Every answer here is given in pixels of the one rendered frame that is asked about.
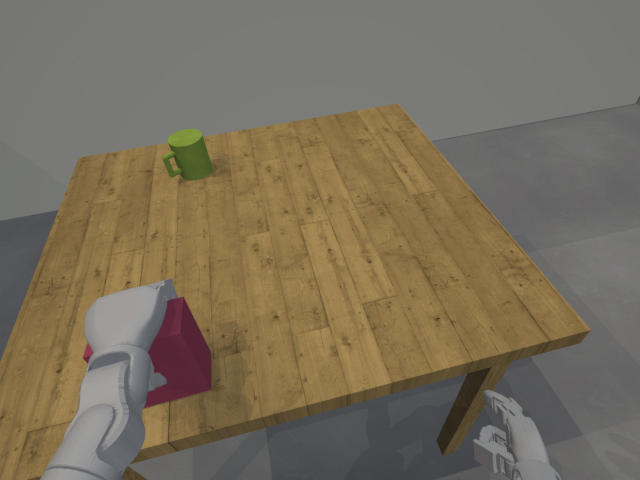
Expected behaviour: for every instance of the left robot hand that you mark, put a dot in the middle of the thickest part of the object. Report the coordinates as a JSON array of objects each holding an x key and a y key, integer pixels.
[{"x": 131, "y": 317}]

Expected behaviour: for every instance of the table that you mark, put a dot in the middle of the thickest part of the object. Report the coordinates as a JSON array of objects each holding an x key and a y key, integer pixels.
[{"x": 326, "y": 261}]

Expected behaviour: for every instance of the robot right forearm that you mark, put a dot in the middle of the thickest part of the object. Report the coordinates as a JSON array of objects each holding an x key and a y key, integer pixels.
[{"x": 531, "y": 469}]

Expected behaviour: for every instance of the robot left forearm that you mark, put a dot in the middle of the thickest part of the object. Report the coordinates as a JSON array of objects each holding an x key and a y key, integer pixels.
[{"x": 107, "y": 432}]

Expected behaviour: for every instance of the right robot hand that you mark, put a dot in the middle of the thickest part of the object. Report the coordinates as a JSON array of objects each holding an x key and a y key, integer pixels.
[{"x": 499, "y": 451}]

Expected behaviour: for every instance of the sponge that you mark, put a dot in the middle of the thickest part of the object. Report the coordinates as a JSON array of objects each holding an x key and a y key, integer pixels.
[{"x": 180, "y": 353}]

